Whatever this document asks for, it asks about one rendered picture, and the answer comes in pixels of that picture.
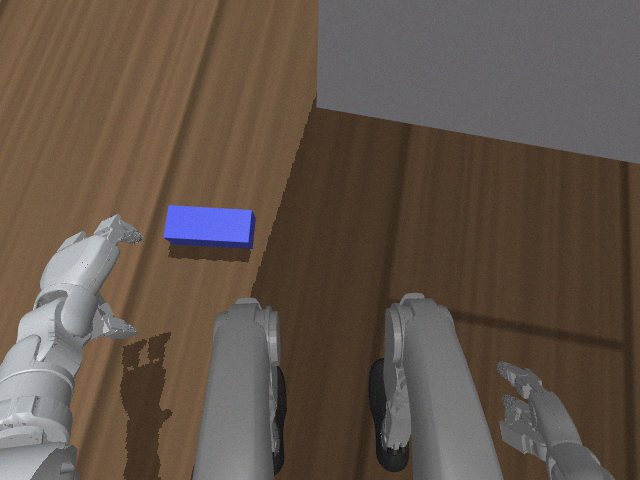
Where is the right robot hand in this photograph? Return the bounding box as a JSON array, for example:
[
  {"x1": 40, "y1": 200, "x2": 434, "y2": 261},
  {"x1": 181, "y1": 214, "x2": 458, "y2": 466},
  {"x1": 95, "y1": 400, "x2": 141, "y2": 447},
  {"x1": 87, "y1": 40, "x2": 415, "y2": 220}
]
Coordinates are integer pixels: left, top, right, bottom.
[{"x1": 497, "y1": 361, "x2": 582, "y2": 463}]

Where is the right robot arm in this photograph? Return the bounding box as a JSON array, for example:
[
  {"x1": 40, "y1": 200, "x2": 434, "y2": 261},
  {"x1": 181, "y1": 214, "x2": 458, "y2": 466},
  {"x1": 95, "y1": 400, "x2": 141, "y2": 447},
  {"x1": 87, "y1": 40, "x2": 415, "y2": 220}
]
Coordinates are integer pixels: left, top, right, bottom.
[{"x1": 546, "y1": 442, "x2": 615, "y2": 480}]

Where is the carton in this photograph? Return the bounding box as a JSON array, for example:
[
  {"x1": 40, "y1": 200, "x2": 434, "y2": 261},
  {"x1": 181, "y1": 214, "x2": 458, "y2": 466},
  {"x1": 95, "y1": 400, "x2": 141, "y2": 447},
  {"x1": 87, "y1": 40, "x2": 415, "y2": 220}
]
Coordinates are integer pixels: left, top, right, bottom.
[{"x1": 163, "y1": 205, "x2": 256, "y2": 249}]

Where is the right robot foot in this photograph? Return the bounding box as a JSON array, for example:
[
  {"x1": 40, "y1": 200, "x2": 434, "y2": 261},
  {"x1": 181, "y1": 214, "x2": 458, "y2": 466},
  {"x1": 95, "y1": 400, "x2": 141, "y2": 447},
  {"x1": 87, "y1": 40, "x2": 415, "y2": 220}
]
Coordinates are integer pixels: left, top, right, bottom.
[{"x1": 369, "y1": 358, "x2": 409, "y2": 472}]

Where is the left robot hand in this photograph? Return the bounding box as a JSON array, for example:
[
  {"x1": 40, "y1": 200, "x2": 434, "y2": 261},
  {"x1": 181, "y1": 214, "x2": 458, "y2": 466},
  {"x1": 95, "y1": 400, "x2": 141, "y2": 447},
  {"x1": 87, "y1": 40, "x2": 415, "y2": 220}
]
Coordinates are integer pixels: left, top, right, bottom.
[{"x1": 40, "y1": 214, "x2": 143, "y2": 340}]

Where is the left robot arm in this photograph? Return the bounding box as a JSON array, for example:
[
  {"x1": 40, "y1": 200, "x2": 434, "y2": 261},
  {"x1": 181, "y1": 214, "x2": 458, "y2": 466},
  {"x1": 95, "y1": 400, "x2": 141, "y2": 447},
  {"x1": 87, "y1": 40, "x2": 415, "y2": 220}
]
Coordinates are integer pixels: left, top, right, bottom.
[{"x1": 0, "y1": 284, "x2": 98, "y2": 480}]

